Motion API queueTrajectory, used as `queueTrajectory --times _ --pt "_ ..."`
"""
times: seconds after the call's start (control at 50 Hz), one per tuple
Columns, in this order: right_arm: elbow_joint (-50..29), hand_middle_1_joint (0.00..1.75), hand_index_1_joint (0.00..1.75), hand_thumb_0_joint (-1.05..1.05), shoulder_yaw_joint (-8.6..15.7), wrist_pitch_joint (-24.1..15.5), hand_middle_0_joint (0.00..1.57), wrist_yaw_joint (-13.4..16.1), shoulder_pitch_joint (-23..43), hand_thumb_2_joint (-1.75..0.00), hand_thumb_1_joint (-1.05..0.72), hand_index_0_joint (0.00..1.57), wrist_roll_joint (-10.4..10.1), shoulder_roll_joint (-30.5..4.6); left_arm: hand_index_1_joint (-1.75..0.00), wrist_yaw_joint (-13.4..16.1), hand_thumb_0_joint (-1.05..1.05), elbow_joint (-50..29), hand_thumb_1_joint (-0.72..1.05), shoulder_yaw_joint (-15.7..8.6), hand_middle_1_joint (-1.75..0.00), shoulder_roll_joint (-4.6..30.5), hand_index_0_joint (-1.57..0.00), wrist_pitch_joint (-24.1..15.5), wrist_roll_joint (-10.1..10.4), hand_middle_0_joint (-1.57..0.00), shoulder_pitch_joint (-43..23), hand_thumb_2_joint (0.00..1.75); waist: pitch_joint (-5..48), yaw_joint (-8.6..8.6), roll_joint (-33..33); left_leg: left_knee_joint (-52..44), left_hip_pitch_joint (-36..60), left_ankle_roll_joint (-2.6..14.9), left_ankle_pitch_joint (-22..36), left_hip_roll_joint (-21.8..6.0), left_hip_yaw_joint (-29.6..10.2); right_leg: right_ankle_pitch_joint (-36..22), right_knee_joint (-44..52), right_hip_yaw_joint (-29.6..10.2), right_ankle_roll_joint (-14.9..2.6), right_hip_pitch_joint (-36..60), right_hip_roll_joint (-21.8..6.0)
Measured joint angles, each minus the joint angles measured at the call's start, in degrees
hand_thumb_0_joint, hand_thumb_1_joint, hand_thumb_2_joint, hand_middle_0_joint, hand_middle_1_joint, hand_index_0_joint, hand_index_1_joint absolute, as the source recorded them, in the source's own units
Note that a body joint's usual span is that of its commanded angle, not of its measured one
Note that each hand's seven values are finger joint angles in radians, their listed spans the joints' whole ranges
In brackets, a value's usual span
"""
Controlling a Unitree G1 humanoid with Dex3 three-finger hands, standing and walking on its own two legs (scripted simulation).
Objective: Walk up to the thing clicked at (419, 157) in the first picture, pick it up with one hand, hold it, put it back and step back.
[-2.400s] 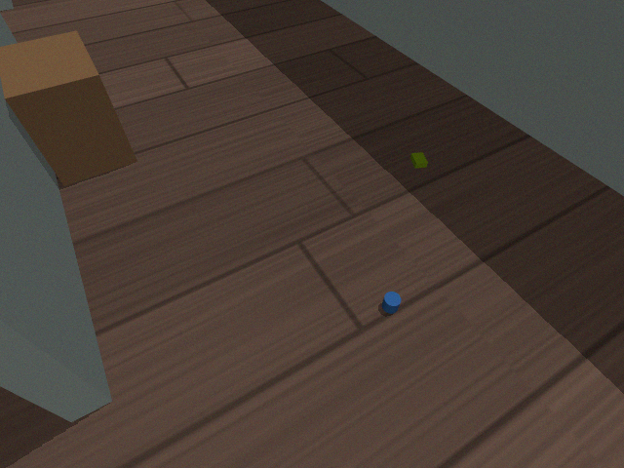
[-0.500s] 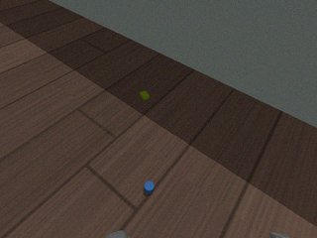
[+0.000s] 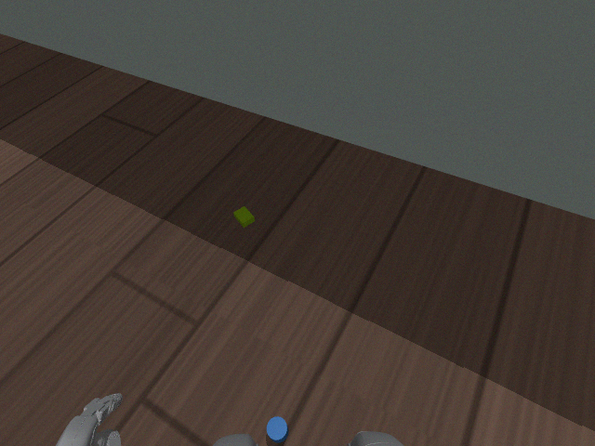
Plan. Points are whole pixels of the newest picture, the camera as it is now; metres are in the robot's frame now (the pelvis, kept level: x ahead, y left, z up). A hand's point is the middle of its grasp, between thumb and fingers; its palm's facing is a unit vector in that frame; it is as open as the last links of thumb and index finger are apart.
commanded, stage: walk up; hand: left
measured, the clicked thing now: (244, 216) +1.08 +0.27 -0.75
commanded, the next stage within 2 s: none
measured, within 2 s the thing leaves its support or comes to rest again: neither
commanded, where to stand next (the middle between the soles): +0.69 +0.04 m, yaw +0 degrees
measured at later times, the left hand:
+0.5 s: hand (114, 371) +0.26 +0.33 -0.15, palm faces -0.07 -0.93 -0.35, open 7.4 cm
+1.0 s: hand (158, 255) +0.46 +0.28 -0.11, palm faces -0.01 -0.91 -0.42, open 7.4 cm
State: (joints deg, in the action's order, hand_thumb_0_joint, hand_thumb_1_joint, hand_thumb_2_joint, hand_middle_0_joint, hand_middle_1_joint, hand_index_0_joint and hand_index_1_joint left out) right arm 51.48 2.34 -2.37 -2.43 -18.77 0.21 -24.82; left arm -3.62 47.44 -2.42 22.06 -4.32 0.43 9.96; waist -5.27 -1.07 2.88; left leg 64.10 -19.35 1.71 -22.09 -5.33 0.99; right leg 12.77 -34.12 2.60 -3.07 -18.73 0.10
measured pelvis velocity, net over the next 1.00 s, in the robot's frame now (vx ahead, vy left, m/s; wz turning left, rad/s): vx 0.40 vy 0.01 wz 0.00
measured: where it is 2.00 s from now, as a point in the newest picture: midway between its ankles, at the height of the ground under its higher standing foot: (296, 300)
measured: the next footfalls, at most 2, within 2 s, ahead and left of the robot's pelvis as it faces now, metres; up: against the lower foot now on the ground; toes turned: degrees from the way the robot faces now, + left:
left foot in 0.26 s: +0.31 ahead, +0.16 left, +0.00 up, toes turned +5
right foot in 0.74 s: +0.47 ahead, -0.11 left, +0.00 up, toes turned -6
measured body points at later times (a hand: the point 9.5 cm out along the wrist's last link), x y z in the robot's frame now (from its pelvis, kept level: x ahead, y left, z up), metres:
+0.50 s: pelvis +0.22 +0.05 +0.01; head +0.24 +0.07 +0.45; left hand +0.26 +0.38 -0.12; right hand +0.31 -0.27 -0.08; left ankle +0.27 +0.16 -0.73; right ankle +0.22 -0.09 -0.67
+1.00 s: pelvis +0.40 +0.01 +0.01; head +0.42 -0.02 +0.46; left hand +0.46 +0.33 -0.08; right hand +0.47 -0.31 -0.12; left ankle +0.48 +0.16 -0.68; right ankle +0.43 -0.10 -0.73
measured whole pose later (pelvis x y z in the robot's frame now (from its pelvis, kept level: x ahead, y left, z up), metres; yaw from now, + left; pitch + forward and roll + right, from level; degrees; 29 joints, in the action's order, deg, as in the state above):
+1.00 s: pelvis +0.40 +0.01 +0.01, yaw +0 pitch -3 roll +0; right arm 50.6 3.0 -1.7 -4.1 -17.1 0.8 -24.7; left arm -2.2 48.5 -2.2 22.2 -5.4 -0.9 17.6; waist -4.4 1.4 3.8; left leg 49.4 -27.9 0.3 -17.8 -3.5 -0.7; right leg 14.0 -28.7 5.5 -1.8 -12.0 -2.1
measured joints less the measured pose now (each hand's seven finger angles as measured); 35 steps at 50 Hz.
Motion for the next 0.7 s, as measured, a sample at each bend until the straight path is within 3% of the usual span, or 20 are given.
queueTrajectory --times 0.16,0.28,0.3,0.34,0.38,0.44,0.58,0.7 --pt "-1.7 0.3 0.3 0.01 0.8 -0.1 0.21 -1.9 2.9 -0.9 -0.9 0.21 1.3 0.3 -0.3 0.4 0.0 0.9 0.9 0.2 -0.3 -0.2 -0.2 -0.7 -1.0 -0.2 7.5 0.9 1.3 2.37 0.7 -15.6 -10.7 -2.04 7.5 -1.8 -0.5 2.7 6.8 -0.2 0.06 8.5 1.7" --pt "-1.4 0.3 0.3 0.01 1.4 -0.6 0.21 -2.6 4.4 -0.9 -0.9 0.2 1.4 0.7 -0.3 0.7 0.0 1.7 0.9 -0.4 -0.3 2.1 -0.2 -0.4 -1.3 -0.2 11.7 0.9 1.4 4.14 -1.2 -29.2 -7.5 -0.86 12.8 -0.4 1.5 9.0 5.1 0.0 2.04 13.2 1.0" --pt "-1.7 0.3 0.3 0.01 1.5 -0.9 0.21 -2.7 4.5 -0.9 -0.9 0.21 1.4 0.6 -0.3 0.8 0.0 1.9 0.9 -0.4 -0.3 2.5 -0.2 -0.2 -1.3 -0.2 12.4 0.9 1.6 4.24 -1.7 -31.2 -5.7 -0.39 13.1 0.3 1.9 11.0 3.4 -0.2 2.51 13.5 0.6" --pt "-2.3 0.3 0.3 0.01 1.8 -2.0 0.21 -2.2 5.4 -0.9 -0.9 0.21 1.8 0.9 -0.3 1.2 0.0 2.8 0.9 -0.4 -0.3 3.2 -0.2 0.4 -0.9 -0.2 12.7 0.9 1.0 4.05 -3.9 -30.0 -4.3 -0.34 14.1 2.2 3.3 14.1 -5.5 -1.2 1.86 11.4 -1.7" --pt "-3.7 0.3 0.3 0.01 1.9 -2.6 0.21 -1.8 6.1 -0.9 -0.9 0.21 1.4 1.2 -0.3 1.9 0.0 3.9 0.9 0.0 -0.3 2.9 -0.2 1.2 -0.6 -0.2 11.9 0.9 0.4 3.32 -4.1 -27.4 -3.6 -0.08 10.8 2.4 3.8 14.8 -19.4 -3.2 0.95 5.7 -0.8" --pt "-4.7 0.3 0.3 0.01 1.0 -2.7 0.21 -1.2 5.7 -0.9 -0.9 0.21 0.2 2.4 -0.3 1.9 0.01 4.5 0.91 0.5 -0.3 3.5 -0.2 1.3 -0.5 -0.2 10.7 0.9 0.2 2.42 -5.4 -30.0 0.4 0.04 9.6 2.7 4.6 11.5 -29.0 -4.0 0.48 -1.8 -0.7" --pt "-4.3 0.3 0.3 0.01 0.0 -2.3 0.21 -1.2 1.9 -0.9 -0.9 0.21 0.2 2.1 -0.3 0.1 0.0 3.6 0.91 -0.1 -0.3 3.1 -0.2 1.2 -1.2 -0.2 7.8 0.9 1.1 1.0 -5.5 -35.8 8.1 0.25 7.7 3.8 5.5 5.5 -15.7 -1.8 2.62 -9.4 -5.4" --pt "-3.1 0.3 0.3 0.01 0.4 -1.3 0.21 -1.4 -1.5 -0.9 -0.9 0.21 0.1 0.4 -0.3 -0.6 0.0 3.8 0.91 -0.8 -0.3 2.4 -0.2 1.0 -1.5 -0.2 5.6 0.9 1.8 -0.42 -3.3 -34.7 12.0 -1.4 2.6 3.4 5.2 -1.7 -2.6 -0.7 2.3 -7.1 -5.3"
